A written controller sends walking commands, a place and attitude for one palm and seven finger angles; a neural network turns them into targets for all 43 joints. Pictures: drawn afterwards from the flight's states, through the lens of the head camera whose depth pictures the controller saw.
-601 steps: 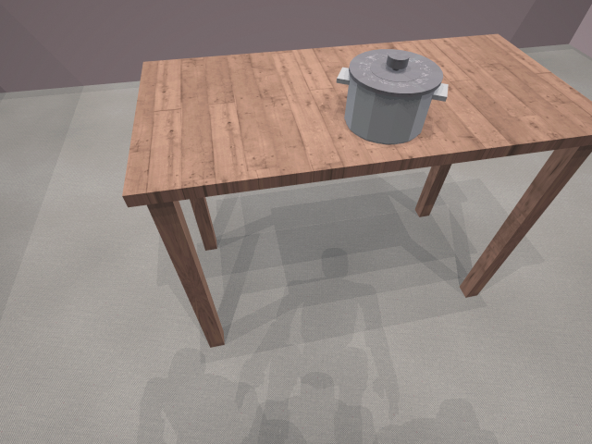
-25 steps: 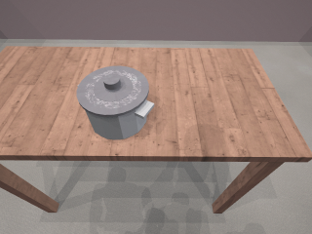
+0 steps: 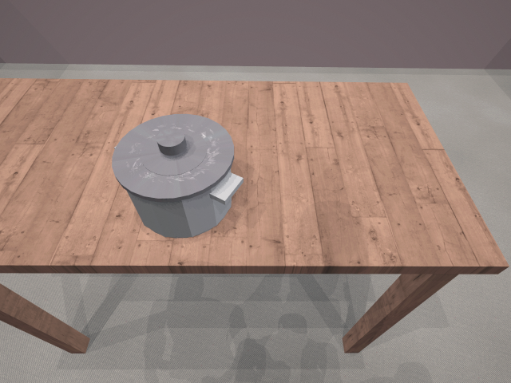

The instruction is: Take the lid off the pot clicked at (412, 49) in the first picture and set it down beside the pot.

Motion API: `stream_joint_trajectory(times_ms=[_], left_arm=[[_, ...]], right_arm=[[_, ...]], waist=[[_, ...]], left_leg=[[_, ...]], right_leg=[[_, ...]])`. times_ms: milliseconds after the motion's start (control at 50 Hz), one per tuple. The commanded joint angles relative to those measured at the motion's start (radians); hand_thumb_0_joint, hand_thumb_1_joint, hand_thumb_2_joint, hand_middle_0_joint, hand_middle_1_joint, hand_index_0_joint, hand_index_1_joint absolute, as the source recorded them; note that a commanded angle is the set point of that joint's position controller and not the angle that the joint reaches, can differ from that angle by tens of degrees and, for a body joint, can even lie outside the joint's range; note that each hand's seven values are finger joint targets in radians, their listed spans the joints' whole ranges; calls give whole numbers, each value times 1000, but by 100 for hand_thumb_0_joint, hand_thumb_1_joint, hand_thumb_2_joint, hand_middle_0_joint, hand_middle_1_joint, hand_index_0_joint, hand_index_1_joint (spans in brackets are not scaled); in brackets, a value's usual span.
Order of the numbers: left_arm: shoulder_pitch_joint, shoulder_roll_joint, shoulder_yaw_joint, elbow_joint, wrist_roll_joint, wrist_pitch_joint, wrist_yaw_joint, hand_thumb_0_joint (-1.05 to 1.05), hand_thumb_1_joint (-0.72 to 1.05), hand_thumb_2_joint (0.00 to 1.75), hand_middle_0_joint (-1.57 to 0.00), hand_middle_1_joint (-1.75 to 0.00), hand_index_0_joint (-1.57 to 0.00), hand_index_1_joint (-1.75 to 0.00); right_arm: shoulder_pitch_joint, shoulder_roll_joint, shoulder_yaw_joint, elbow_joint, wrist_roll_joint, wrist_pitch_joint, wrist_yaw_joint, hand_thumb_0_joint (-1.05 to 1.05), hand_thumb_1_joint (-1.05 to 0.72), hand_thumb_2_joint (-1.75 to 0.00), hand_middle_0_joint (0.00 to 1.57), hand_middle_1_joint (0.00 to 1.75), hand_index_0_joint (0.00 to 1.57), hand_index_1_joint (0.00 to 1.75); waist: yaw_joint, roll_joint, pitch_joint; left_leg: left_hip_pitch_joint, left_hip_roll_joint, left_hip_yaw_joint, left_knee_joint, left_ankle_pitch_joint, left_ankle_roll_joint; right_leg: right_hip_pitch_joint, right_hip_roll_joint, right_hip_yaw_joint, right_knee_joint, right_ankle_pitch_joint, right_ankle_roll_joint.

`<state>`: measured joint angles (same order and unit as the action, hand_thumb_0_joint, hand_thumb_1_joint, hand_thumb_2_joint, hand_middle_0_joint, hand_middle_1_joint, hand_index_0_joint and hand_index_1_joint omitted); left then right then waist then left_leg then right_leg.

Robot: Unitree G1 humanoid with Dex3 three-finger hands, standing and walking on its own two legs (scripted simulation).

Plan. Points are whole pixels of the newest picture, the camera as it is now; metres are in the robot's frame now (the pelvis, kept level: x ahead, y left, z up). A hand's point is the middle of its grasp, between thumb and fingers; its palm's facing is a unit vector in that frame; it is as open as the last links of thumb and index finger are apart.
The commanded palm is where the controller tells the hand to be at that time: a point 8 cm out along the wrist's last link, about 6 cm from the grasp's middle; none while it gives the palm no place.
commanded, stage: look again from close up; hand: left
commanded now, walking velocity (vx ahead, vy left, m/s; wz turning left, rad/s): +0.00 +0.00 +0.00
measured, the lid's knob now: (171, 141) +0.42 +0.16 +0.15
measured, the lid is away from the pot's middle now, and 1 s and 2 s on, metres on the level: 0.00 0.00 0.00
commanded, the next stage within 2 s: lift the closed hand beside the body in 0.36 s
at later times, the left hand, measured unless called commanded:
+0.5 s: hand out of the picture +0.01 +0.17 -0.17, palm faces +0.06 -0.98 -0.20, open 7.3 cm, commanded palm +0.09 +0.22 -0.06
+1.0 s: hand out of the picture +0.09 +0.20 +0.01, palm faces +0.27 -0.92 -0.28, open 3.3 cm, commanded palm +0.04 +0.25 +0.05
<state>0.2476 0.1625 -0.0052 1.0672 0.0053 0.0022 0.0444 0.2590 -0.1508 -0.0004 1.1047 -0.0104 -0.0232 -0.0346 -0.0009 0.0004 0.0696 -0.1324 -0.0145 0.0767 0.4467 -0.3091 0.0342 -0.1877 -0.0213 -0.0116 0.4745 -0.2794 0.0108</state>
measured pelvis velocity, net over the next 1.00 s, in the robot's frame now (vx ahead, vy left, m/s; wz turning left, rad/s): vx -0.04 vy -0.01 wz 0.07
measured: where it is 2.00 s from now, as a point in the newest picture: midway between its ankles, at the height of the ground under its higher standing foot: outside the picture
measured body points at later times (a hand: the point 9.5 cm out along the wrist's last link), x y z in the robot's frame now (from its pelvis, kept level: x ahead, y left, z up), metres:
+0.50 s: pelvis +0.00 +0.00 +0.00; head +0.03 +0.01 +0.45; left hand +0.00 +0.22 -0.16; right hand +0.00 -0.22 -0.16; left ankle -0.04 +0.09 -0.74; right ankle -0.02 -0.13 -0.74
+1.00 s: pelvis -0.04 -0.01 +0.00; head -0.05 -0.01 +0.45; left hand +0.07 +0.25 +0.03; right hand +0.20 -0.21 -0.05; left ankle -0.04 +0.09 -0.74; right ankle -0.02 -0.13 -0.74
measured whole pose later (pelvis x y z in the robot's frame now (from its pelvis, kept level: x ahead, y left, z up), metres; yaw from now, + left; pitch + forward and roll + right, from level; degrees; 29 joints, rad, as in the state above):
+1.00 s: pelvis -0.04 -0.01 +0.00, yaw +4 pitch -3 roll -1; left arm 0.62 0.25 0.05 -0.19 -0.02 0.00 0.07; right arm 0.13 -0.23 0.02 0.54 0.00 -0.11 -0.06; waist 0.07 0.02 0.02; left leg -0.18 0.00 0.01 0.51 -0.27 0.02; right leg -0.17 -0.01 -0.09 0.46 -0.23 0.00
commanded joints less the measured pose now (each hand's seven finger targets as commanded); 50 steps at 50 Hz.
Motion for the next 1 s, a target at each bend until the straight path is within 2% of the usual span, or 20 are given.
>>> stream_joint_trajectory(times_ms=[0,420,440,460,480,500,520,560,580,620,660,680,720,760,840,860,880,920,960,980], left_arm=[[77,99,16,-22,2,-18,1,0,90,90,-20,-30,-20,-30],[112,79,11,-1,0,-19,2,0,90,90,-20,-30,-20,-30],[157,107,17,41,17,-39,38,0,90,90,-20,-30,-20,-30],[-515,433,143,-1238,-138,-172,85,0,90,90,-24,-35,-24,-35],[-130,239,-8,-1185,-73,-86,117,0,90,90,-29,-40,-29,-40],[145,66,-80,-1083,-59,45,121,0,90,90,-33,-44,-33,-44],[191,-26,-146,-1004,-38,84,107,0,90,90,-38,-49,-38,-49],[345,-68,-113,-682,27,101,96,0,90,90,-46,-59,-46,-59],[319,-6,-66,-726,39,80,79,0,90,90,-51,-64,-51,-64],[438,96,38,-975,22,24,45,0,90,90,-60,-73,-60,-73],[512,179,124,-1185,-5,-13,35,0,90,90,-68,-83,-68,-83],[454,163,92,-1250,-7,-26,27,0,90,90,-73,-88,-73,-88],[375,131,71,-1208,-10,-36,18,0,90,90,-82,-97,-82,-97],[350,162,119,-1223,-14,-50,20,0,90,90,-90,-107,-90,-107],[284,183,102,-1484,-33,-80,18,0,90,90,-108,-126,-108,-126],[294,202,128,-1475,-27,-74,28,0,90,90,-112,-131,-112,-131],[284,171,96,-1476,-30,-72,26,0,90,90,-117,-136,-117,-136],[302,190,119,-1471,-34,-71,27,0,90,90,-126,-145,-126,-145],[351,229,175,-1483,-27,-71,37,0,90,90,-130,-150,-130,-150],[336,213,154,-1524,-29,-77,33,0,90,90,-130,-150,-130,-150]], right_arm=[[74,-82,-15,-24,4,-13,-4,0,-90,-90,20,30,20,30],[93,-67,-10,2,6,-18,-7,0,-90,-90,20,30,20,30],[10,-128,-17,-66,14,-18,0,0,-90,-90,20,30,20,30],[-94,-270,-33,-381,54,-172,4,0,-90,-90,20,30,20,30],[-84,-183,-20,-384,75,-267,-33,0,-90,-90,20,30,20,30],[-111,-170,-10,-375,89,-287,-28,0,-90,-90,20,30,20,30],[-120,-178,2,-383,72,-305,-17,0,-90,-90,20,30,20,30],[-151,-193,-26,-395,32,-270,9,0,-90,-90,20,30,20,30],[-137,-216,-47,-420,21,-240,33,0,-90,-90,20,30,20,30],[-199,-209,-60,-527,21,-212,39,0,-90,-90,20,30,20,30],[-226,-202,-51,-605,28,-192,32,0,-90,-90,20,30,20,30],[-238,-196,-40,-637,28,-180,27,0,-90,-90,20,30,20,30],[-227,-193,-39,-651,24,-152,9,0,-90,-90,20,30,20,30],[-211,-198,-43,-672,25,-123,-7,0,-90,-90,20,30,20,30],[-218,-178,-17,-726,15,-128,-28,0,-90,-90,20,30,20,30],[-218,-176,-11,-721,15,-126,-32,0,-90,-90,20,30,20,30],[-227,-175,-8,-721,11,-125,-36,0,-90,-90,20,30,20,30],[-223,-180,-11,-715,9,-130,-42,0,-90,-90,20,30,20,30],[-229,-176,-11,-707,10,-136,-42,0,-90,-90,20,30,20,30],[-233,-174,-7,-709,6,-142,-41,0,-90,-90,20,30,20,30]], waist=[[1,-16,-31],[2,10,-29],[19,18,-67],[29,246,-381],[67,327,-487],[64,249,-417],[41,120,-285],[24,-152,-25],[23,-201,-6],[61,-155,-91],[81,-16,-167],[60,10,-131],[23,-38,-28],[17,-32,-42],[36,114,-152],[32,121,-142],[28,81,-102],[31,22,-85],[44,40,-86],[44,43,-87]], left_leg=[[10,129,-103,-64,290,-2],[21,133,-105,-74,318,1],[-33,144,-80,111,510,-27],[109,33,-117,4,536,-56],[181,56,-84,7,696,-95],[171,56,-123,-34,750,-92],[136,56,-130,-44,716,-75],[-49,64,-146,-43,566,-41],[-101,57,-144,-24,445,-33],[-126,48,-125,-36,282,-31],[-96,44,-111,-45,241,-40],[-108,37,-101,-42,208,-36],[-149,42,-96,-36,118,-29],[-127,37,-80,-16,80,-23],[-37,28,-84,-31,128,-16],[-19,31,-85,-23,124,-18],[-38,30,-89,-30,117,-14],[-33,33,-92,-36,109,-7],[-12,31,-85,-32,110,-8],[-23,29,-89,-43,109,-7]], right_leg=[[2,-100,79,-66,287,-50],[9,-96,75,-79,278,-46],[27,-127,89,-41,609,-33],[116,-63,35,-1,526,-51],[157,-47,20,11,478,-85],[145,-31,-22,-15,356,-74],[96,-13,-73,-39,305,-51],[-37,10,-107,-56,268,-42],[-73,4,-101,-44,253,-36],[-25,-8,-84,-44,162,-34],[44,-17,-63,-42,144,-43],[9,-14,-57,-52,136,-41],[-71,-9,-56,-65,82,-34],[-87,-7,-45,-85,57,-34],[-8,-15,-27,-87,92,-41],[-21,-13,-29,-99,83,-41],[-28,-13,-35,-114,76,-39],[-20,-12,-35,-127,61,-37],[-12,-11,-29,-145,50,-39],[3,-16,-32,-149,47,-38]])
